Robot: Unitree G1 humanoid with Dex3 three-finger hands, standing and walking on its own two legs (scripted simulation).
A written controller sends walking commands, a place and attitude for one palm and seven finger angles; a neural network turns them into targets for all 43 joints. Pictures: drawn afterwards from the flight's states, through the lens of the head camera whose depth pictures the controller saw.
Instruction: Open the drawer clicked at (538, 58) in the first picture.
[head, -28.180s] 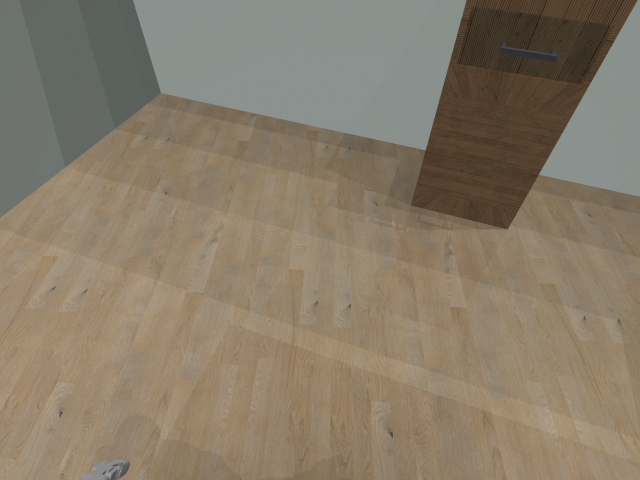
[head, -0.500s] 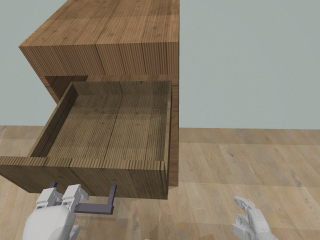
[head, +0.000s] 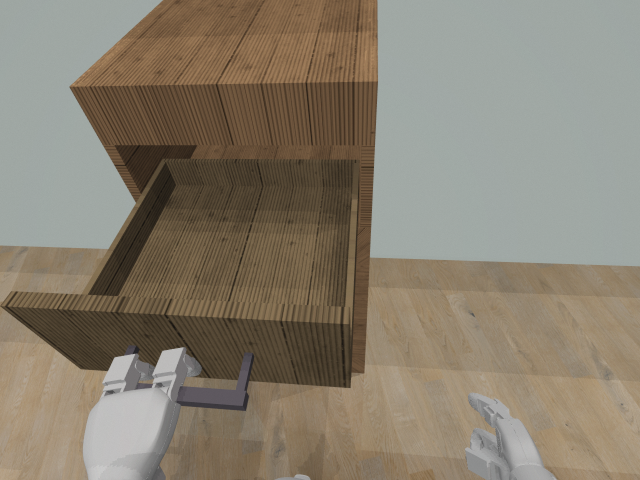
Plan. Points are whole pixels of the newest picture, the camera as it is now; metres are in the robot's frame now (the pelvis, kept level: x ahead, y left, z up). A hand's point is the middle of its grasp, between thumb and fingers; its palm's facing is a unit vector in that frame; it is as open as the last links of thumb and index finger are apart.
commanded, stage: lift the hand off the handle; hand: left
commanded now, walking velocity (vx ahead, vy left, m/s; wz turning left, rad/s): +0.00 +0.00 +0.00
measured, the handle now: (181, 377) +0.22 +0.20 +0.04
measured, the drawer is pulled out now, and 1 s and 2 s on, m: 0.30 0.30 0.30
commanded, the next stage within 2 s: draw the hand back to the body in 1.36 s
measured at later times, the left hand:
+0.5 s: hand (161, 409) +0.18 +0.20 +0.06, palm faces +0.07 -0.16 -0.98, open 13.6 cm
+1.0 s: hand (136, 380) +0.18 +0.20 +0.13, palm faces +0.08 -0.17 -0.98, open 13.3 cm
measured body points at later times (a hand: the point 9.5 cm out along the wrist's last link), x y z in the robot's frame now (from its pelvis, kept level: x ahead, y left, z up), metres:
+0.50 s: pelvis +0.01 +0.00 +0.02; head +0.00 -0.04 +0.47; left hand +0.17 +0.20 +0.12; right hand +0.22 -0.20 -0.07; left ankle +0.02 +0.09 -0.68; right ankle -0.01 -0.08 -0.68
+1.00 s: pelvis +0.02 +0.00 +0.04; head +0.01 -0.04 +0.49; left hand +0.17 +0.21 +0.18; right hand +0.25 -0.20 -0.04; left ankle +0.02 +0.09 -0.68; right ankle -0.01 -0.08 -0.68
